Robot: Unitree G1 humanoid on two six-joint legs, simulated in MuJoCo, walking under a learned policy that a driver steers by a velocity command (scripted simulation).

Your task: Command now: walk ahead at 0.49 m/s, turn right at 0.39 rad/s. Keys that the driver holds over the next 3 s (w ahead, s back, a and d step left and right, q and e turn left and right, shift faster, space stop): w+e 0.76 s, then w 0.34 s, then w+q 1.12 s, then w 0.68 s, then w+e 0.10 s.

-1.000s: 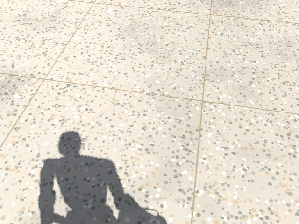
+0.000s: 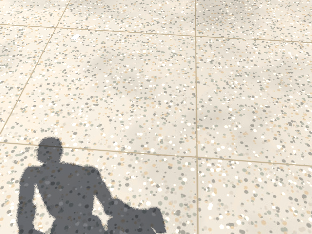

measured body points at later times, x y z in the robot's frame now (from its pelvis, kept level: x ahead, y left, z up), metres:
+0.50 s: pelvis +0.28 -0.08 -0.01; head +0.32 -0.10 +0.44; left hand +0.47 +0.15 -0.12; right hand +0.30 -0.37 -0.14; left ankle +0.20 +0.10 -0.63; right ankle +0.32 -0.16 -0.74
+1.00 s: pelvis +0.58 -0.13 -0.01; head +0.60 -0.14 +0.44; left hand +0.78 +0.07 -0.13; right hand +0.56 -0.43 -0.11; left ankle +0.67 -0.07 -0.74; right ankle +0.42 -0.19 -0.65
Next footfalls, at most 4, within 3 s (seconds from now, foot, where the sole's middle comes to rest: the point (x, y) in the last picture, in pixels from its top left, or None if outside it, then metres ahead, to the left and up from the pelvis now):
0.38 right None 0.36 -0.17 -0.78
0.86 left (178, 185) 0.71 -0.09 -0.78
1.36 right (248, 167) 0.80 -0.43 -0.78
1.86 left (203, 114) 1.14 -0.25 -0.78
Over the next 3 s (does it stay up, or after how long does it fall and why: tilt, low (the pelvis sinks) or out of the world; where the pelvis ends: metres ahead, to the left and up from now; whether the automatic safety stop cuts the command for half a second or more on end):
stays up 1.58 -0.27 -0.01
